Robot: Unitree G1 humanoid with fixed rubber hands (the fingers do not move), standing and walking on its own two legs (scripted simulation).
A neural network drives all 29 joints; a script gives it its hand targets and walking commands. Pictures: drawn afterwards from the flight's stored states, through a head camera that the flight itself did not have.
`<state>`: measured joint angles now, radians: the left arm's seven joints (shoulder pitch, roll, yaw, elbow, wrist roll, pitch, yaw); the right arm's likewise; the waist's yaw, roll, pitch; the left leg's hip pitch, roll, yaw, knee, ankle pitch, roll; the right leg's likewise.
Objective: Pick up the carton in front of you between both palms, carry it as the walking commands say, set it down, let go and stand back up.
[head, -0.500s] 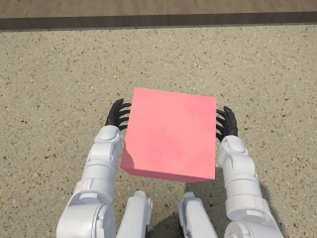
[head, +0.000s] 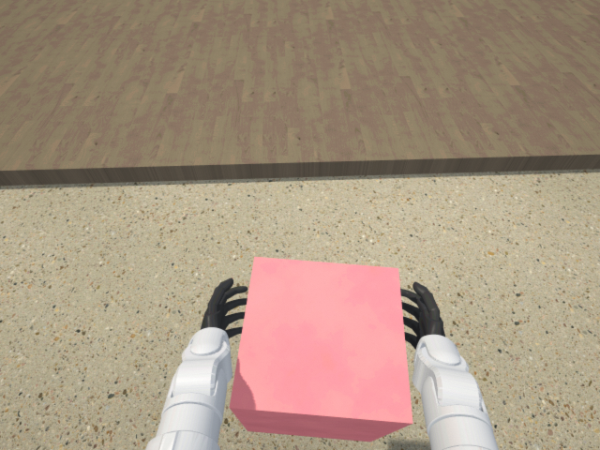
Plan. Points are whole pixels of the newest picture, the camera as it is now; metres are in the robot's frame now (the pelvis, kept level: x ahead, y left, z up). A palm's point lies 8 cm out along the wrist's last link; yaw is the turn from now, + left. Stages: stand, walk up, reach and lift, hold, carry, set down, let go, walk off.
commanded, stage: reach and lift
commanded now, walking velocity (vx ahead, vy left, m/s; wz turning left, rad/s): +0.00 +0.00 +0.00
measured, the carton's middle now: (316, 356) +0.31 +0.00 -0.10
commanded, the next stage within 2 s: hold in 1.28 s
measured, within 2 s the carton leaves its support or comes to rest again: neither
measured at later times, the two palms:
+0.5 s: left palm (199, 328) +0.28 +0.15 +0.06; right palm (451, 325) +0.29 -0.15 +0.06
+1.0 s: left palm (198, 315) +0.29 +0.15 +0.07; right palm (452, 313) +0.30 -0.15 +0.08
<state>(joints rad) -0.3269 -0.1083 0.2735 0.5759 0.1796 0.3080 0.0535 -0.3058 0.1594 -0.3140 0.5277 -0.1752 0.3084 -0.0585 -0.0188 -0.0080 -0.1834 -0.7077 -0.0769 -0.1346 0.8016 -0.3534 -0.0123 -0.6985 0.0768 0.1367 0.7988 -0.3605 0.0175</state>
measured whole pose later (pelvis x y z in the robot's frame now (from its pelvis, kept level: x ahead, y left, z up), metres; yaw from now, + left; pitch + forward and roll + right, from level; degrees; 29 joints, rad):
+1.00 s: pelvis +0.00 +0.00 +0.04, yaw +0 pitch -4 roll +0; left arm -0.29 -0.16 0.26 0.36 0.29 0.66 0.02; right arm -0.31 0.16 -0.28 0.37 -0.30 0.64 0.00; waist 0.00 0.00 -0.03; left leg -0.13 -0.05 -0.13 0.41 -0.21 0.00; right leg -0.13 0.05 0.14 0.42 -0.22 0.01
